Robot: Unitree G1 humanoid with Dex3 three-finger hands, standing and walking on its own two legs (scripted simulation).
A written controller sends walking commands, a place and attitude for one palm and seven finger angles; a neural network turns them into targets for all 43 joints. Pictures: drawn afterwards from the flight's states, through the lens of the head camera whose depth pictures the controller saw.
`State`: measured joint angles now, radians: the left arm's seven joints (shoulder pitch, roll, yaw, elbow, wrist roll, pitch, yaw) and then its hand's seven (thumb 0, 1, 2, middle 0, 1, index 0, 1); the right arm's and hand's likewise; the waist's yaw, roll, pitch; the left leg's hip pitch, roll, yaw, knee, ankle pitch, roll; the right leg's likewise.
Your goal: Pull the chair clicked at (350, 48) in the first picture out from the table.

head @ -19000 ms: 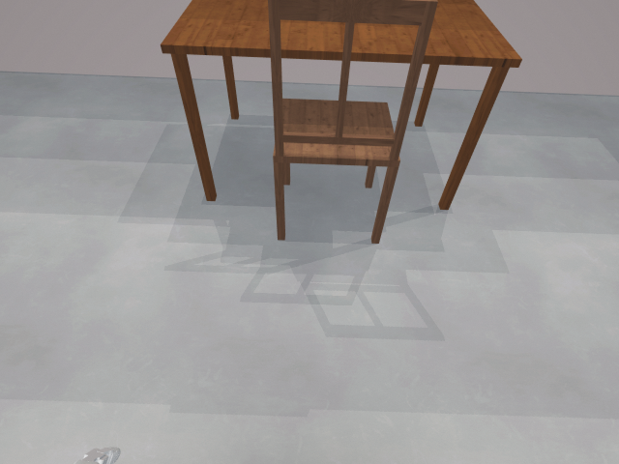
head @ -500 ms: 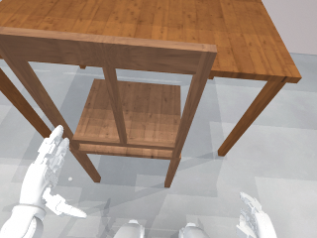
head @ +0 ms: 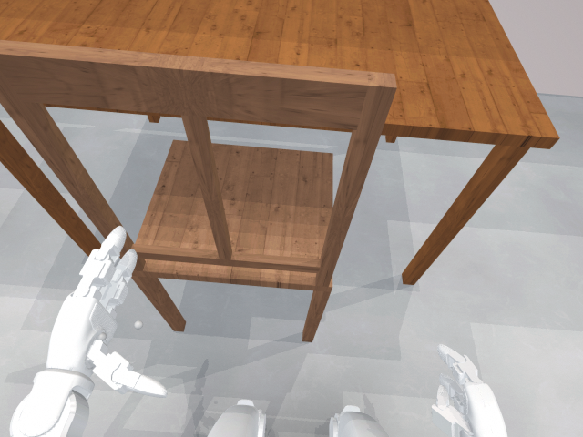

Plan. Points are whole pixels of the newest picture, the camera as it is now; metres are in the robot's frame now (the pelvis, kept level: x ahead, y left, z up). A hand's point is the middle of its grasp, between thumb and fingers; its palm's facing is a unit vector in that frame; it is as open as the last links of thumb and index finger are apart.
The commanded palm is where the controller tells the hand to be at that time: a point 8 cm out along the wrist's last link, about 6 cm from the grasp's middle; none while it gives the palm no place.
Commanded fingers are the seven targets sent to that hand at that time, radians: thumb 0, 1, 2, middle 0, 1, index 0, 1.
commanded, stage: aim the fingers beside a spindle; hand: left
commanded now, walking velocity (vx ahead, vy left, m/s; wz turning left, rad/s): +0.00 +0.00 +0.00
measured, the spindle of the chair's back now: (213, 201) +0.44 +0.15 +0.02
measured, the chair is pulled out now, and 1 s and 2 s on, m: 0.00 0.00 0.00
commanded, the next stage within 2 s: push the fingers through the gap in 1.76 s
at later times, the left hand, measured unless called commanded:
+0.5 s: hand (171, 319) +0.26 +0.17 +0.02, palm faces -0.04 -1.00 -0.03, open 17.0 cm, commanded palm +0.24 +0.22 +0.02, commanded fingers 0.00 -0.50 0.30 -0.06 -0.08 -0.06 -0.08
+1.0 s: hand (205, 309) +0.28 +0.13 +0.00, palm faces -0.05 -1.00 -0.03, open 17.0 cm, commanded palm +0.27 +0.19 +0.00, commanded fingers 0.00 -0.50 0.30 -0.06 -0.08 -0.06 -0.08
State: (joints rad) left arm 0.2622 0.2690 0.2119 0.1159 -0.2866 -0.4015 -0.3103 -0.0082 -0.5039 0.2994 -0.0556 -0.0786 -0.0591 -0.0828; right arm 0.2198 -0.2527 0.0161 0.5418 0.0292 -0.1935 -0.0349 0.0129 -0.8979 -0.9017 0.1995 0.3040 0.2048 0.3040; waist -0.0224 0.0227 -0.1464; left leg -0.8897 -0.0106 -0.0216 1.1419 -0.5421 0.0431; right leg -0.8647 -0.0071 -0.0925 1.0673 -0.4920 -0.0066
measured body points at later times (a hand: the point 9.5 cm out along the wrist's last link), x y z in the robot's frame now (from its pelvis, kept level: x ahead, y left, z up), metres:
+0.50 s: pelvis +0.00 +0.00 -0.01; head +0.08 +0.01 +0.43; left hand +0.26 +0.22 +0.02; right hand +0.17 -0.25 -0.10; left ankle +0.00 +0.09 -0.66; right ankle +0.01 -0.12 -0.66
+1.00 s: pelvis -0.01 -0.01 -0.03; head +0.10 +0.00 +0.41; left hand +0.28 +0.19 +0.00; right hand +0.17 -0.25 -0.12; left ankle +0.00 +0.09 -0.66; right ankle +0.01 -0.12 -0.66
